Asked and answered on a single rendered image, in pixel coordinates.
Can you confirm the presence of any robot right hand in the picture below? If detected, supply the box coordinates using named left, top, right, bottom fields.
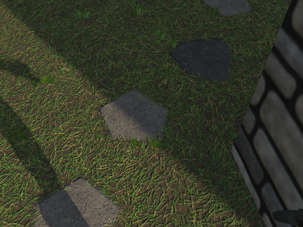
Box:
left=273, top=208, right=303, bottom=227

